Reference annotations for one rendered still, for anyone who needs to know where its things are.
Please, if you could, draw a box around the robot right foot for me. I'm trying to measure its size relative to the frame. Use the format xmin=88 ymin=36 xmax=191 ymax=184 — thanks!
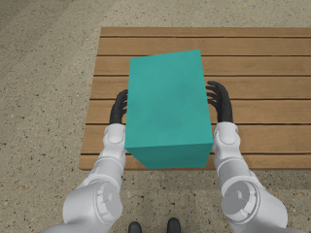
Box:
xmin=166 ymin=217 xmax=181 ymax=233

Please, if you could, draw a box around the robot right forearm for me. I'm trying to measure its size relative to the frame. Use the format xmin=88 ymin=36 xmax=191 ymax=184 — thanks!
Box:
xmin=212 ymin=121 xmax=269 ymax=197

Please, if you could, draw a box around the robot right upper arm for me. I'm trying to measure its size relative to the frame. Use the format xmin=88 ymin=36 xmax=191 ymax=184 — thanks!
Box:
xmin=221 ymin=181 xmax=306 ymax=233

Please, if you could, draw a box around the robot left foot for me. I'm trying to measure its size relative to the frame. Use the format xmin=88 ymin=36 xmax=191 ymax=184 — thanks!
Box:
xmin=128 ymin=221 xmax=142 ymax=233

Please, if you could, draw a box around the robot left hand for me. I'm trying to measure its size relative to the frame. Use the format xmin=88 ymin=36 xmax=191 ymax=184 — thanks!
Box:
xmin=109 ymin=89 xmax=128 ymax=125

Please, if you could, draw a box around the table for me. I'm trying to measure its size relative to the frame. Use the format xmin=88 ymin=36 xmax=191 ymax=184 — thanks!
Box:
xmin=78 ymin=26 xmax=311 ymax=171

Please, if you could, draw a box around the carton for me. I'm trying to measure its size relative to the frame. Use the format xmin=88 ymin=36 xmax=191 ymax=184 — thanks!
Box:
xmin=124 ymin=50 xmax=214 ymax=169

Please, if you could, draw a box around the robot left forearm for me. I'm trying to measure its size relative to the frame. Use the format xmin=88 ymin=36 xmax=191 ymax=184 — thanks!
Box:
xmin=62 ymin=123 xmax=127 ymax=222

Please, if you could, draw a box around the robot right hand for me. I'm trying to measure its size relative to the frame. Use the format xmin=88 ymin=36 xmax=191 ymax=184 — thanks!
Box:
xmin=205 ymin=81 xmax=233 ymax=123

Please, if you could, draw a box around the robot left upper arm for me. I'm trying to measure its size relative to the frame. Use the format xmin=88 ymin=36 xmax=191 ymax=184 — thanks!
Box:
xmin=39 ymin=181 xmax=123 ymax=233

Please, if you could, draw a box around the robot foot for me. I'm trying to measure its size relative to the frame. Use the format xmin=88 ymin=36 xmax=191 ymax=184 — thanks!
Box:
xmin=128 ymin=221 xmax=142 ymax=233
xmin=166 ymin=217 xmax=181 ymax=233

